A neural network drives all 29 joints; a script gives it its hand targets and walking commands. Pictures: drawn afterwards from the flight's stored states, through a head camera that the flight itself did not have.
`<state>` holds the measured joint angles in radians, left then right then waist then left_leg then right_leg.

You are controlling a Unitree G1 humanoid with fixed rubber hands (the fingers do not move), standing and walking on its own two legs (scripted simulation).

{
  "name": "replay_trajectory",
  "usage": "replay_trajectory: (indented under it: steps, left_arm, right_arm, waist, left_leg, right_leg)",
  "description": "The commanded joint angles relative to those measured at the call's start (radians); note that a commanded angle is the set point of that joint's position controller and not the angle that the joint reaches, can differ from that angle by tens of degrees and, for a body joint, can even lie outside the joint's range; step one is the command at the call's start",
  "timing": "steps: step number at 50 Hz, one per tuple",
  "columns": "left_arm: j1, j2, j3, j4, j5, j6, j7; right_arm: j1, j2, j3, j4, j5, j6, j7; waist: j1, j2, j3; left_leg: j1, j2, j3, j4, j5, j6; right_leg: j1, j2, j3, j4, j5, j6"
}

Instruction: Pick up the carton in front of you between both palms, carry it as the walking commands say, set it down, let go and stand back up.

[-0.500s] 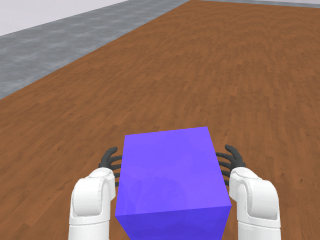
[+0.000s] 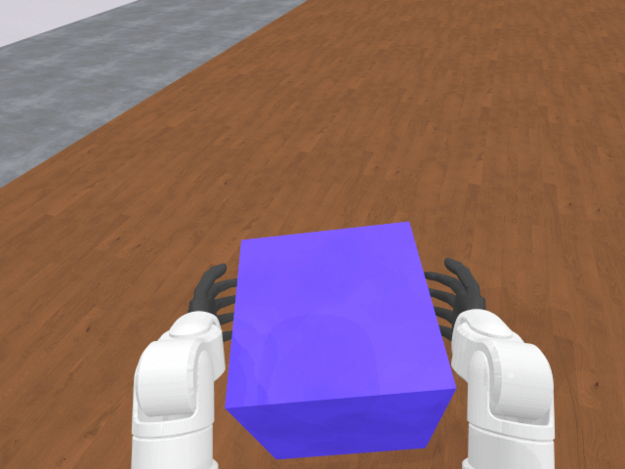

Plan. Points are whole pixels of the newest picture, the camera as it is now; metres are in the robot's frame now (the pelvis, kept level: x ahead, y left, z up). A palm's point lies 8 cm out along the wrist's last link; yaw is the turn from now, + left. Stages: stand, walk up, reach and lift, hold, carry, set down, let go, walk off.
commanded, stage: carry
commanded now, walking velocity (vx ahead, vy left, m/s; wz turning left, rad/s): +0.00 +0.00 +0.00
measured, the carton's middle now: (337, 349) +0.30 -0.01 +0.02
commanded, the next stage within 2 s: hold in 1.70 s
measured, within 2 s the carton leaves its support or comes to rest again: neither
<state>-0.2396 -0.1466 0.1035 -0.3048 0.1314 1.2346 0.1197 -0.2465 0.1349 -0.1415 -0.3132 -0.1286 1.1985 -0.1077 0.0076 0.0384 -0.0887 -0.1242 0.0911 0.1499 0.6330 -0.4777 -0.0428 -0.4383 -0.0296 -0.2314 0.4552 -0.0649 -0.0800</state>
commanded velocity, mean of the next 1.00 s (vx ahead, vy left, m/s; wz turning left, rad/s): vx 0.00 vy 0.00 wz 0.00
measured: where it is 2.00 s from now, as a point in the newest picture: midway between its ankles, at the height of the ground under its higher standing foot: outside the picture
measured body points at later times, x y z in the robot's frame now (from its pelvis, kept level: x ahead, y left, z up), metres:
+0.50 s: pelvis +0.09 +0.02 +0.00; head +0.07 +0.02 +0.45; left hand +0.37 +0.17 +0.06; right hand +0.39 -0.13 +0.06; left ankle +0.00 +0.12 -0.73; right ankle +0.11 -0.08 -0.73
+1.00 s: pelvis +0.06 +0.03 +0.00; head +0.03 +0.02 +0.45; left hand +0.37 +0.18 +0.04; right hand +0.37 -0.12 +0.04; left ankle +0.00 +0.12 -0.73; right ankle +0.11 -0.08 -0.73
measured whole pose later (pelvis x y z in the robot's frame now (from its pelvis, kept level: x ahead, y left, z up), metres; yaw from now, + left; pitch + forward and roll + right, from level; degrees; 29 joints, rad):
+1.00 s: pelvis +0.06 +0.03 +0.00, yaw +1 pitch +1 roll +0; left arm -0.31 -0.17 0.24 0.31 0.29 0.69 0.03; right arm -0.29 0.16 -0.24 0.30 -0.30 0.67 -0.03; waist 0.00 0.01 -0.10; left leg -0.19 0.04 0.13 0.54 -0.38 0.01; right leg -0.36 -0.09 -0.21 0.54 -0.20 -0.02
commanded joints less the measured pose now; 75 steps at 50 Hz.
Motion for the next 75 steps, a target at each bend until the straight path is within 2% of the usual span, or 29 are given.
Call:
replay_trajectory:
  steps: [1, 2, 3, 5, 6, 7, 9, 11, 14, 18, 23, 27, 33, 41, 46, 50, 54, 65, 75]
  left_arm:
    - [-0.415, -0.857, -0.659, -0.004, -0.42, 0.005, -0.286]
    - [-0.433, -0.893, -0.658, 0.0, -0.42, 0.001, -0.287]
    - [-0.463, -0.925, -0.659, -0.007, -0.423, -0.005, -0.29]
    - [-0.507, -0.964, -0.667, -0.025, -0.436, -0.016, -0.296]
    - [-0.521, -0.973, -0.673, -0.037, -0.441, -0.022, -0.298]
    - [-0.541, -0.976, -0.68, -0.051, -0.446, -0.027, -0.3]
    - [-0.553, -0.979, -0.689, -0.042, -0.452, -0.032, -0.3]
    - [-0.53, -0.959, -0.696, -0.019, -0.446, -0.031, -0.299]
    - [-0.486, -0.94, -0.695, 0.047, -0.415, -0.043, -0.3]
    - [-0.488, -0.948, -0.686, 0.125, -0.386, -0.092, -0.31]
    - [-0.541, -0.98, -0.697, 0.125, -0.386, -0.176, -0.322]
    - [-0.521, -0.964, -0.685, 0.142, -0.362, -0.241, -0.323]
    - [-0.471, -0.912, -0.61, 0.222, -0.282, -0.349, -0.324]
    - [-0.516, -0.898, -0.427, 0.458, -0.137, -0.521, -0.334]
    - [-0.58, -0.944, -0.376, 0.565, -0.098, -0.606, -0.347]
    - [-0.577, -0.968, -0.401, 0.559, -0.109, -0.61, -0.352]
    - [-0.537, -0.964, -0.451, 0.503, -0.138, -0.566, -0.347]
    - [-0.548, -0.949, -0.457, 0.473, -0.146, -0.546, -0.342]
    - [-0.531, -0.948, -0.455, 0.48, -0.144, -0.543, -0.343]
  right_arm:
    - [-0.419, 0.871, 0.723, 0.008, 0.429, 0.063, 0.283]
    - [-0.442, 0.9, 0.73, 0.016, 0.438, 0.059, 0.286]
    - [-0.475, 0.93, 0.738, 0.014, 0.449, 0.052, 0.289]
    - [-0.517, 0.976, 0.755, 0.0, 0.46, 0.037, 0.29]
    - [-0.527, 0.987, 0.763, -0.013, 0.462, 0.03, 0.289]
    - [-0.532, 0.997, 0.77, -0.019, 0.46, 0.023, 0.288]
    - [-0.534, 1.002, 0.767, -0.01, 0.454, 0.023, 0.289]
    - [-0.482, 0.985, 0.755, 0.034, 0.44, 0.02, 0.291]
    - [-0.407, 0.963, 0.735, 0.125, 0.404, 0.005, 0.299]
    - [-0.388, 0.971, 0.701, 0.214, 0.361, -0.047, 0.312]
    - [-0.441, 0.997, 0.692, 0.21, 0.352, -0.135, 0.321]
    - [-0.428, 0.981, 0.682, 0.215, 0.324, -0.2, 0.319]
    - [-0.395, 0.938, 0.626, 0.286, 0.253, -0.308, 0.321]
    - [-0.485, 0.912, 0.472, 0.481, 0.131, -0.49, 0.331]
    - [-0.564, 0.95, 0.424, 0.569, 0.092, -0.577, 0.34]
    - [-0.558, 0.973, 0.444, 0.564, 0.101, -0.58, 0.343]
    - [-0.513, 0.971, 0.488, 0.511, 0.13, -0.532, 0.339]
    - [-0.532, 0.957, 0.499, 0.482, 0.142, -0.513, 0.336]
    - [-0.515, 0.957, 0.497, 0.488, 0.14, -0.508, 0.336]
  waist:
    - [0.006, -0.239, -0.421]
    - [0.001, -0.207, -0.409]
    - [0.001, -0.205, -0.389]
    - [-0.001, -0.191, -0.394]
    - [-0.002, -0.172, -0.398]
    - [-0.006, -0.142, -0.394]
    - [-0.002, -0.084, -0.37]
    - [-0.003, -0.052, -0.362]
    - [-0.006, -0.029, -0.363]
    - [-0.006, -0.018, -0.334]
    - [-0.005, -0.006, -0.323]
    - [-0.006, -0.009, -0.337]
    - [-0.007, -0.025, -0.323]
    - [-0.004, -0.03, -0.274]
    - [-0.004, -0.034, -0.264]
    - [-0.005, -0.039, -0.283]
    - [-0.007, -0.04, -0.292]
    - [-0.006, -0.038, -0.259]
    - [-0.007, -0.039, -0.275]
  left_leg:
    - [-0.291, -0.015, -0.091, 0.134, -0.133, -0.014]
    - [-0.26, -0.009, -0.098, 0.041, -0.148, -0.002]
    - [-0.213, -0.01, -0.086, -0.057, -0.118, 0.005]
    - [-0.099, -0.026, -0.045, -0.184, 0.092, 0.006]
    - [-0.051, -0.016, -0.037, -0.232, 0.197, 0.004]
    - [-0.048, 0.018, -0.052, -0.259, 0.25, 0.003]
    - [-0.037, 0.074, -0.081, -0.228, 0.362, 0.008]
    - [-0.044, 0.078, -0.076, -0.172, 0.485, 0.011]
    - [-0.045, 0.068, -0.073, -0.122, 0.662, 0.011]
    - [-0.053, 0.068, -0.076, -0.109, 0.738, 0.014]
    - [-0.025, 0.081, -0.087, -0.107, 0.789, 0.03]
    - [-0.019, 0.084, -0.092, -0.102, 0.766, 0.04]
    - [-0.04, 0.075, -0.095, -0.113, 0.66, 0.048]
    - [-0.086, 0.068, -0.103, -0.162, 0.474, 0.059]
    - [-0.098, 0.064, -0.111, -0.188, 0.38, 0.068]
    - [-0.091, 0.062, -0.113, -0.186, 0.373, 0.072]
    - [-0.091, 0.062, -0.116, -0.18, 0.385, 0.073]
    - [-0.13, 0.061, -0.125, -0.2, 0.323, 0.08]
    - [-0.125, 0.06, -0.126, -0.191, 0.343, 0.081]
  right_leg:
    - [0.673, -0.35, 0.382, -0.063, 0.754, -0.102]
    - [0.618, -0.329, 0.351, -0.099, 0.587, -0.083]
    - [0.554, -0.302, 0.304, -0.117, 0.472, -0.058]
    - [0.468, -0.247, 0.222, -0.128, 0.26, -0.012]
    - [0.435, -0.227, 0.189, -0.121, 0.197, 0.005]
    - [0.428, -0.206, 0.153, -0.109, 0.146, 0.022]
    - [0.403, -0.169, 0.135, -0.033, 0.236, 0.039]
    - [0.402, -0.164, 0.14, 0.032, 0.396, 0.038]
    - [0.378, -0.159, 0.134, 0.104, 0.537, 0.03]
    - [0.339, -0.146, 0.121, 0.131, 0.522, 0.038]
    - [0.296, -0.137, 0.116, 0.139, 0.392, 0.049]
    - [0.294, -0.138, 0.117, 0.141, 0.316, 0.051]
    - [0.295, -0.145, 0.125, 0.126, 0.279, 0.051]
    - [0.283, -0.152, 0.135, 0.074, 0.16, 0.056]
    - [0.284, -0.154, 0.141, 0.044, 0.094, 0.057]
    - [0.291, -0.156, 0.144, 0.039, 0.09, 0.058]
    - [0.29, -0.158, 0.145, 0.04, 0.098, 0.059]
    - [0.278, -0.158, 0.149, 0.021, 0.044, 0.063]
    - [0.281, -0.159, 0.147, 0.023, 0.065, 0.063]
